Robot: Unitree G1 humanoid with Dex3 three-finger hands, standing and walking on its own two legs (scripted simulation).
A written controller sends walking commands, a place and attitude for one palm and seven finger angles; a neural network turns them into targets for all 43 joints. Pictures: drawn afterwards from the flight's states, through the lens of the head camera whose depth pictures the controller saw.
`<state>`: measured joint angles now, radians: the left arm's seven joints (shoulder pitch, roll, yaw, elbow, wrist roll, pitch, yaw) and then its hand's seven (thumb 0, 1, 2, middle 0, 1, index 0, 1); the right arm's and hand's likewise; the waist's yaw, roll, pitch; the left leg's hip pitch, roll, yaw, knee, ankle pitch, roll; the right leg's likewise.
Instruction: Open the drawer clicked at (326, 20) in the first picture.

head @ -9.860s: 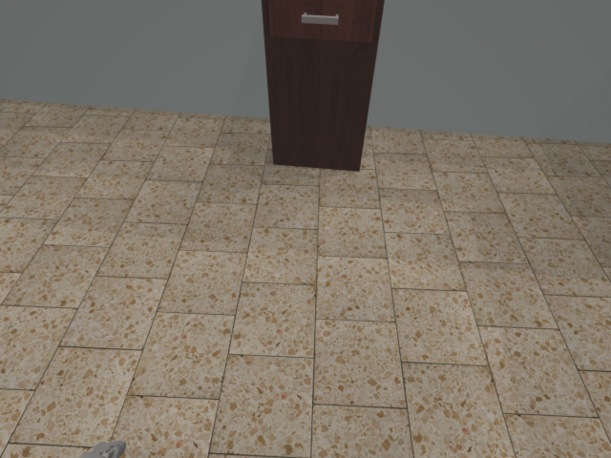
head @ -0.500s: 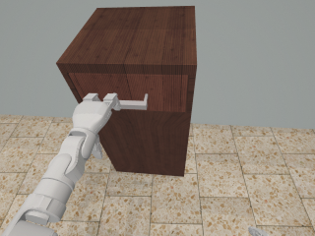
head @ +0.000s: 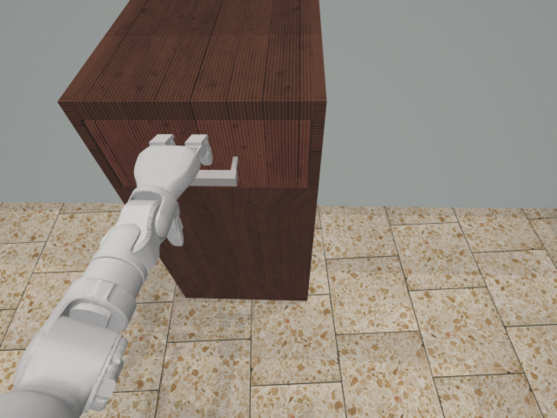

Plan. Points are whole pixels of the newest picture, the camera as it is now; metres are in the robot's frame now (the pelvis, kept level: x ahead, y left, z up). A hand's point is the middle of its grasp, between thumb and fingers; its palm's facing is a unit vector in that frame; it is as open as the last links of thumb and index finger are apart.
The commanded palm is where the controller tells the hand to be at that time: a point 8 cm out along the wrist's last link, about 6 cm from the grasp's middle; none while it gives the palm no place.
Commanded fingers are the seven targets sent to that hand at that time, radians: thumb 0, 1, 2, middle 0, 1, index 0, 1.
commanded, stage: move the hooked fingers above the handle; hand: left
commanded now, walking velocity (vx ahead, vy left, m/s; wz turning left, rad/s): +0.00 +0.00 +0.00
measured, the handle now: (202, 169) +0.56 +0.16 -0.01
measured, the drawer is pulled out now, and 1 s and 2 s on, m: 0.00 0.00 0.00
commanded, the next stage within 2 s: none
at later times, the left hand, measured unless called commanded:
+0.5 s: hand (199, 167) +0.50 +0.14 +0.05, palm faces -0.03 -0.03 -1.00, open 13.8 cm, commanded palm +0.48 +0.16 +0.10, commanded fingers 0.00 -0.50 0.30 -0.30 -1.20 -0.30 -1.20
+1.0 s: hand (202, 169) +0.50 +0.14 +0.05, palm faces -0.05 -0.03 -1.00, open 13.8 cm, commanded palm +0.49 +0.15 +0.10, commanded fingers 0.00 -0.50 0.30 -0.30 -1.20 -0.30 -1.20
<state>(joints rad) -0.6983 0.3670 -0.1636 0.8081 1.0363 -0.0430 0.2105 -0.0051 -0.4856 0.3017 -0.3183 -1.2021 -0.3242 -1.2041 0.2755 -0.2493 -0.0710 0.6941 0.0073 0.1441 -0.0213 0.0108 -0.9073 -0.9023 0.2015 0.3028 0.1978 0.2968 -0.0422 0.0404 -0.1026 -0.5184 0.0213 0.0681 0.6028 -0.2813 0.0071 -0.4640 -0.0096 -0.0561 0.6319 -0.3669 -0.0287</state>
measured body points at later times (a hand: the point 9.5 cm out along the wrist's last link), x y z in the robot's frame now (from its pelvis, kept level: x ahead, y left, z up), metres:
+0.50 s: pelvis +0.00 +0.01 -0.01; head +0.08 +0.00 +0.44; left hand +0.50 +0.14 +0.10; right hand -0.03 -0.25 -0.14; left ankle +0.00 +0.12 -0.72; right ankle -0.04 -0.10 -0.72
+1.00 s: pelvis +0.00 +0.01 -0.01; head +0.08 +0.00 +0.44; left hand +0.50 +0.14 +0.10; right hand +0.03 -0.26 -0.14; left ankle +0.00 +0.12 -0.72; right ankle -0.04 -0.10 -0.72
